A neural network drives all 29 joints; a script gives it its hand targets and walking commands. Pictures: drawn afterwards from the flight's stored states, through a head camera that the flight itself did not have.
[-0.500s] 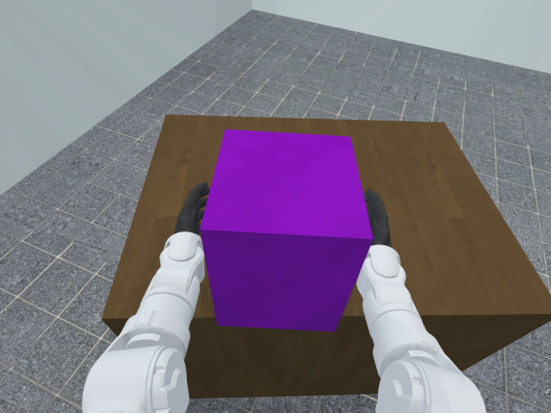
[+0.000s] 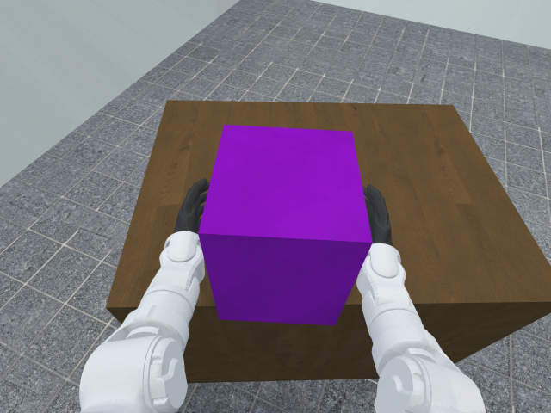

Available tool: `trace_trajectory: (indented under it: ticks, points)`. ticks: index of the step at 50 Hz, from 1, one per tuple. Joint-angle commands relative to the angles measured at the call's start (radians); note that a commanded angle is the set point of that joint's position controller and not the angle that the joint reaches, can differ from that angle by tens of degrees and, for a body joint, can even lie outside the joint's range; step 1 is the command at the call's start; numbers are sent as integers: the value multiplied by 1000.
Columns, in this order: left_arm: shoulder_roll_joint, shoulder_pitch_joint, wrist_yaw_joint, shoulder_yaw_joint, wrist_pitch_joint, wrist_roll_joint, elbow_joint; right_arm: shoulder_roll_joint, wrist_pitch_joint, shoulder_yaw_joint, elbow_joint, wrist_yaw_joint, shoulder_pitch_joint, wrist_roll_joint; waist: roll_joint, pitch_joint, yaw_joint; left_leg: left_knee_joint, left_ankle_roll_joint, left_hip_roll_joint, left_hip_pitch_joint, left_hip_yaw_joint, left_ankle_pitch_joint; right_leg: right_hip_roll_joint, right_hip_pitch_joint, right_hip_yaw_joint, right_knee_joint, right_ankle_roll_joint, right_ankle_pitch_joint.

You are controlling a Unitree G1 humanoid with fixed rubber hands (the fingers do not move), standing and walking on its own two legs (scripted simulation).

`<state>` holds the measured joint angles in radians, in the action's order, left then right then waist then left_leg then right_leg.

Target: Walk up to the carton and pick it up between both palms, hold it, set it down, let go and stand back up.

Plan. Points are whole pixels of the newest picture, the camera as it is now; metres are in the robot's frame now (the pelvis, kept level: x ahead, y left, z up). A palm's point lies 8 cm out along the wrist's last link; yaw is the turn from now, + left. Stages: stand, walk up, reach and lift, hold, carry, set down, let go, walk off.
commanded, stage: set down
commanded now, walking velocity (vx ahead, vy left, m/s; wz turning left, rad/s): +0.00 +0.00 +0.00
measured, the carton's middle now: (282, 230) +0.42 +0.01 +0.02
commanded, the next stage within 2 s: none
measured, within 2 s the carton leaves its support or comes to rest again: neither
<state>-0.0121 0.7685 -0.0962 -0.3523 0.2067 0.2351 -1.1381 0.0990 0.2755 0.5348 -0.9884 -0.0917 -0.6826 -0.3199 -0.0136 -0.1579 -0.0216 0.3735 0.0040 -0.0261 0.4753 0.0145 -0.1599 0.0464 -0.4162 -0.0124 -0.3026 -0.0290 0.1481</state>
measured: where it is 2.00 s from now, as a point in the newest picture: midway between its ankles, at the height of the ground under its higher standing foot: outside the picture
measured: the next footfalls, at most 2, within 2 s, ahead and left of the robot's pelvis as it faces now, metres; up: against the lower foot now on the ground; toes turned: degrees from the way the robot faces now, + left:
none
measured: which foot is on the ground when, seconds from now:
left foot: down 0.00-1.00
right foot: down 0.00-1.00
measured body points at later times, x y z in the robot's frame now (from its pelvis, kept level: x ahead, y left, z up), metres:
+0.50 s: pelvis -0.02 +0.00 -0.01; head +0.03 +0.01 +0.43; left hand +0.44 +0.19 +0.09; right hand +0.44 -0.17 +0.08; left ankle +0.00 +0.12 -0.74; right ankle -0.02 -0.10 -0.74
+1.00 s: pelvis -0.04 -0.01 -0.01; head +0.00 +0.00 +0.43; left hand +0.42 +0.20 +0.11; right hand +0.42 -0.19 +0.12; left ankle +0.00 +0.12 -0.74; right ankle -0.02 -0.10 -0.74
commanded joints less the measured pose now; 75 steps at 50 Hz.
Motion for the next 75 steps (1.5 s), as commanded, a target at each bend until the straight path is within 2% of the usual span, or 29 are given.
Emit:
trace_trajectory:
  ticks: [1, 5, 7, 9, 10, 11, 12, 14, 16, 21, 23, 27, 30, 34, 39, 41, 46, 51, 53, 55, 57, 60, 62, 66, 68, 69, 71, 73, 75]
  points:
    - [538, 742, 115, 186, 96, 48, 165, 496, 82, -321, 83, 154, -718, -85, 35, -717, -15, 17, 52, -4, -247, 86, 411, -36, 442, -45, -93, 37, -549]
    - [471, 727, 103, 154, 102, 57, 147, 435, 80, -292, 61, 150, -705, -89, 31, -696, -25, 29, 56, -8, -268, 93, 430, -28, 409, -48, -90, 35, -519]
    - [384, 714, 90, 146, 106, 38, 154, 347, 76, -284, 63, 139, -695, -67, 37, -729, -29, 41, 61, -7, -271, 97, 442, -25, 405, -37, -98, 33, -524]
    - [159, 696, 50, 118, 114, -5, 180, 124, 71, -265, 75, 101, -668, -8, 39, -787, -38, 67, 69, -4, -266, 100, 480, -21, 411, -24, -123, 38, -562]
    - [-27, 674, 11, 94, 118, -44, 208, -70, 67, -246, 86, 63, -639, 48, 40, -830, -42, 89, 72, -4, -257, 99, 514, -15, 418, -11, -146, 38, -602]
    - [-144, 677, -22, 61, 112, -66, 243, -182, 57, -220, 109, 24, -651, 101, 37, -826, -42, 104, 67, -2, -216, 92, 520, -16, 421, 0, -154, 38, -618]
    - [-195, 703, -41, 68, 93, -103, 264, -243, 36, -241, 123, -1, -680, 167, 32, -820, -38, 116, 64, 2, -172, 86, 501, -11, 431, 7, -170, 39, -629]
    - [-241, 739, -51, 125, 60, -200, 275, -291, -5, -307, 143, -25, -712, 291, 20, -850, -18, 131, 60, 9, -115, 76, 439, -7, 432, 18, -200, 47, -637]
    - [-265, 758, -50, 185, 38, -277, 241, -336, -40, -356, 141, -31, -743, 373, 14, -861, 8, 148, 62, 10, -127, 60, 414, -3, 365, 10, -206, 55, -605]
    - [-324, 756, -37, 253, -55, -377, 104, -443, -135, -443, 23, -27, -786, 534, 40, -779, 25, 211, 79, -5, -269, 15, 414, 9, 130, -12, -184, 44, -445]
    - [-330, 788, -32, 289, -76, -426, 80, -469, -160, -465, -2, -22, -823, 587, 57, -775, 30, 230, 83, -9, -284, -2, 405, 11, 66, -19, -181, 38, -393]
    - [-335, 821, -18, 343, -85, -483, 41, -493, -186, -498, -45, -1, -854, 646, 66, -776, 45, 262, 82, -13, -293, -31, 394, 9, -18, -31, -194, 30, -358]
    - [-356, 874, -7, 367, -85, -508, 41, -511, -200, -506, -41, 18, -902, 671, 86, -777, 44, 273, 81, -11, -279, -44, 379, 5, -48, -37, -209, 29, -347]
    - [-400, 918, -6, 378, -98, -537, 71, -537, -224, -510, -2, 28, -943, 689, 71, -823, 42, 266, 68, -7, -249, -53, 315, -6, -38, -32, -219, 37, -343]
    - [-465, 935, -12, 331, -127, -521, 192, -565, -233, -494, 112, 17, -952, 683, 63, -968, 28, 263, 60, 10, -242, -41, 373, -9, 77, -22, -249, 57, -510]
    - [-486, 896, -9, 309, -169, -501, 232, -566, -259, -493, 134, 6, -912, 682, 59, -956, 28, 238, 59, 18, -236, -37, 373, -12, 141, -17, -245, 66, -562]
    - [-503, 786, 3, 269, -311, -486, 465, -564, -340, -472, 326, -30, -812, 678, 49, -957, 44, 170, 59, 30, -323, -32, 402, -12, 239, -3, -197, 78, -615]
    - [-492, 796, 13, 279, -439, -516, 604, -547, -440, -430, 470, -60, -810, 652, 54, -821, 66, 104, 52, 35, -374, -25, 280, -13, 215, 0, -117, 73, -433]
    - [-488, 847, 8, 292, -461, -535, 598, -533, -473, -412, 486, -61, -857, 645, 57, -759, 63, 88, 47, 35, -364, -27, 183, -15, 162, -3, -93, 65, -284]
    - [-484, 906, 3, 323, -469, -559, 527, -516, -503, -397, 459, -59, -912, 626, 42, -685, 66, 83, 34, 30, -331, -34, 63, -28, 98, 4, -69, 54, -100]
    - [-465, 965, -8, 356, -465, -578, 399, -502, -533, -398, 361, -53, -963, 616, 46, -595, 68, 81, 26, 19, -304, -50, -44, -40, 19, 15, -52, 36, 78]
    - [-454, 1012, -18, 397, -431, -588, 220, -498, -551, -410, 204, -48, -999, 618, 37, -548, 73, 113, 19, 12, -309, -73, -88, -58, -63, 32, -44, 26, 212]
    - [-442, 976, -16, 404, -398, -580, 128, -490, -536, -424, 132, -51, -970, 613, 40, -539, 74, 122, 13, 6, -286, -81, -51, -57, -59, 26, -58, 24, 159]
    - [-460, 674, 20, 291, -373, -446, 143, -494, -471, -469, 114, -60, -716, 626, 46, -547, 37, 98, 19, 16, -316, -58, 180, -34, 213, 14, -88, 51, -198]
    - [-469, 507, 49, 232, -384, -389, 269, -497, -432, -489, 165, -67, -545, 642, 37, -525, 35, 73, 29, 27, -343, -40, 289, -25, 352, 13, -87, 65, -375]
    - [-462, 468, 61, 210, -391, -358, 343, -483, -412, -500, 202, -71, -517, 653, 40, -528, 32, 55, 34, 34, -363, -34, 344, -21, 402, 15, -81, 70, -458]
    - [-431, 312, 78, 193, -414, -319, 494, -476, -364, -516, 274, -76, -369, 657, 58, -476, 40, 36, 49, 42, -397, -18, 421, -11, 457, 11, -72, 76, -579]
    - [-394, 251, 90, 190, -424, -309, 615, -463, -333, -513, 374, -77, -326, 644, 56, -423, 45, 19, 51, 50, -424, -10, 410, -3, 437, 1, -57, 77, -566]
    - [-373, 230, 85, 215, -403, -332, 725, -450, -307, -497, 484, -67, -306, 627, 64, -370, 52, 22, 55, 54, -432, -7, 361, 6, 369, -10, -47, 70, -449]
